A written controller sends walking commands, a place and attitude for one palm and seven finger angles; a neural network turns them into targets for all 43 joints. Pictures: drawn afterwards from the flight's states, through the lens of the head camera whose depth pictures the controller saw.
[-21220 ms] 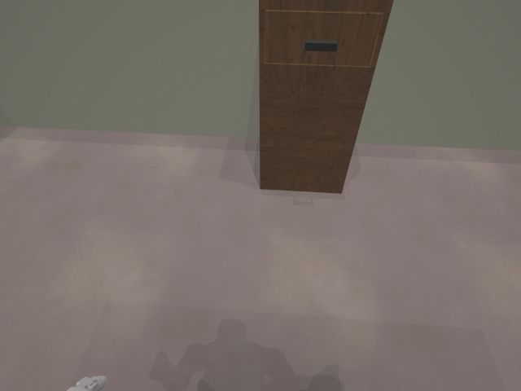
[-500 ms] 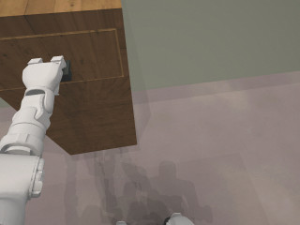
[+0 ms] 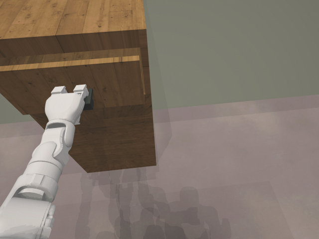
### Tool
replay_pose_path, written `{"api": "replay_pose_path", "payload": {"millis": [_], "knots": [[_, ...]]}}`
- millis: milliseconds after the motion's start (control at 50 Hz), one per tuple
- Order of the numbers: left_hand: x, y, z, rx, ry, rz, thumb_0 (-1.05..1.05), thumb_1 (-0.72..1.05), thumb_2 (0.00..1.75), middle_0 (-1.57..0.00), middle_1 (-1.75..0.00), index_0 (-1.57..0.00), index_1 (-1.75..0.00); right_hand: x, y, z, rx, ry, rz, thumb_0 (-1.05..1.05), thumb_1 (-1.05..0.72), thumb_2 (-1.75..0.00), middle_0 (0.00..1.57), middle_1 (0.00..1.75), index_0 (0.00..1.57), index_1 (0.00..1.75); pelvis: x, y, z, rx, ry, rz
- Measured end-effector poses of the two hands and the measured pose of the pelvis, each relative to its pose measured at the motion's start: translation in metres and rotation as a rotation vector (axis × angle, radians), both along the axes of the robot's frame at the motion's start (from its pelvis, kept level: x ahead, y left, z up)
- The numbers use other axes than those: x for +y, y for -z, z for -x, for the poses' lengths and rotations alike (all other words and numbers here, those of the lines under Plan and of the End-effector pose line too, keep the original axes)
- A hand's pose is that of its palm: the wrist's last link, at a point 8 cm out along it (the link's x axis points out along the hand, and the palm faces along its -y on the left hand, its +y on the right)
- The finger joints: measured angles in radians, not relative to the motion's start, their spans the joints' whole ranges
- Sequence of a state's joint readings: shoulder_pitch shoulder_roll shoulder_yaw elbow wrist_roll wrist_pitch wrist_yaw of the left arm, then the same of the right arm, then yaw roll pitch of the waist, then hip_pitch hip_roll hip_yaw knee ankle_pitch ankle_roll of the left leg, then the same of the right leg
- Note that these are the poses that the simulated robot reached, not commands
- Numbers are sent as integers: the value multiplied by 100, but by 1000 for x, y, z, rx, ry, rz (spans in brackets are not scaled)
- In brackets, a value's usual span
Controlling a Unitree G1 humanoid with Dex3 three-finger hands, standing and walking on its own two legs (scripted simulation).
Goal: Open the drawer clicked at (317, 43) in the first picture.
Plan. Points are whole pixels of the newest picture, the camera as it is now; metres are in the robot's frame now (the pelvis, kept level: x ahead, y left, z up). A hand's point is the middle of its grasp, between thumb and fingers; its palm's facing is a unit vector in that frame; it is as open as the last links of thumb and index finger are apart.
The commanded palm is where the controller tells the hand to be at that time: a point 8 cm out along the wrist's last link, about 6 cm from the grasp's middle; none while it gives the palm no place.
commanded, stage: pull the drawer open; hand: left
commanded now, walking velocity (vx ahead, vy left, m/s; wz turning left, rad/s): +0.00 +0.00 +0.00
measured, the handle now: (73, 98) +0.48 +0.25 +0.05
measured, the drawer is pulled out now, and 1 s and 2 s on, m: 0.05 0.18 0.30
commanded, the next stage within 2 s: none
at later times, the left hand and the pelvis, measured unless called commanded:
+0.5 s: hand (70, 140) +0.36 +0.24 +0.03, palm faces +0.00 -0.02 -1.00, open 6.1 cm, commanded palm +0.32 +0.24 +0.08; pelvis -0.01 -0.01 +0.01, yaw +1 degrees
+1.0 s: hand (67, 163) +0.29 +0.23 +0.03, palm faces +0.01 -0.03 -1.00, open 6.1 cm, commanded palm +0.26 +0.23 +0.08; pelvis -0.01 -0.02 +0.01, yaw +1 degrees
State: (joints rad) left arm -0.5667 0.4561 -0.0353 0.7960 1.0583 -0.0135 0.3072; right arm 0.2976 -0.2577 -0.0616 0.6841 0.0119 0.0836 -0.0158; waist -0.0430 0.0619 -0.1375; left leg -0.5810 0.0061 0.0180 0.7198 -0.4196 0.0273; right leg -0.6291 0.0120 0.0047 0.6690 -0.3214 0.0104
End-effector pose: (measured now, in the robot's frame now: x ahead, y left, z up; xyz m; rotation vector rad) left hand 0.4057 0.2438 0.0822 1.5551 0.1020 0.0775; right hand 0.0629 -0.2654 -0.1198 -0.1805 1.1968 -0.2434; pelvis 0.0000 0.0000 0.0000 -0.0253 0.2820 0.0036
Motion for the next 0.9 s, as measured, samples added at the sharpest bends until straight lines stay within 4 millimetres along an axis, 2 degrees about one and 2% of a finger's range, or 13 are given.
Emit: {"api": "replay_pose_path", "payload": {"millis": [120,220,560,900], "knots": [[-2,0,15,-1,-3,-2,0,65,82,-32,-135,-35,-136,-1,-3,-25,-58,-38,-2,1,-90,-90,20,30,21,30,-4,-1,1,-18,-10,-3],[-3,0,28,-2,-6,0,1,65,82,-32,-135,-35,-136,-2,-6,-39,-98,-53,-3,1,-91,-90,20,30,21,30,-6,-3,2,-35,-11,-6],[-10,1,80,-16,-18,5,1,65,82,-31,-135,-36,-136,-1,-9,-53,-162,-82,-18,1,-91,-90,20,30,20,30,-14,-6,6,-88,-14,-17],[-15,1,121,-20,-33,12,2,65,82,-31,-135,-37,-135,5,-18,-80,-268,-128,-30,1,-90,-90,20,30,20,30,-19,-8,13,-130,-12,-28]]}}
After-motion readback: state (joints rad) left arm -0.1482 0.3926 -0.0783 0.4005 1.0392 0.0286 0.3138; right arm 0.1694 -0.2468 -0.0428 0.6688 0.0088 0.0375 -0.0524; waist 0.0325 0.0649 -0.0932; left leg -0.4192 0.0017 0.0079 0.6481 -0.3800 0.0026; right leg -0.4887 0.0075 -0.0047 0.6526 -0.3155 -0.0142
